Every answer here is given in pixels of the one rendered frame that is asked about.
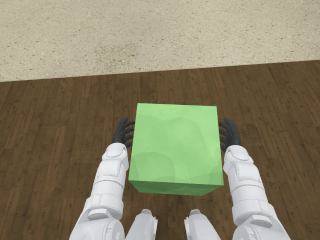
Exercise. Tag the left robot forearm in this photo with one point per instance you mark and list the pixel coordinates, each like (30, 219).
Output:
(106, 196)

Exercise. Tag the right robot shin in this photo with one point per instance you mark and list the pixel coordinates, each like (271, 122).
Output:
(195, 211)

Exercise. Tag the carton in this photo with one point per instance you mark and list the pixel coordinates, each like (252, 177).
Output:
(176, 150)

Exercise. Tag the right robot forearm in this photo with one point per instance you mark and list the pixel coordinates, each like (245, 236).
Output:
(250, 203)

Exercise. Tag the left robot hand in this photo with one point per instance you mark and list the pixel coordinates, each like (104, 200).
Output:
(120, 132)

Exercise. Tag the robot right upper arm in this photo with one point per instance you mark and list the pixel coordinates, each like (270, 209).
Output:
(248, 231)

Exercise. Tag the right robot hand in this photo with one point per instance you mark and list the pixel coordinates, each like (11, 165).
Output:
(232, 134)

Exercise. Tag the robot left thigh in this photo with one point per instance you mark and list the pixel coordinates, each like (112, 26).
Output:
(144, 227)

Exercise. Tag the robot left upper arm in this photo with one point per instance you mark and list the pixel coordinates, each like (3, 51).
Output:
(100, 229)

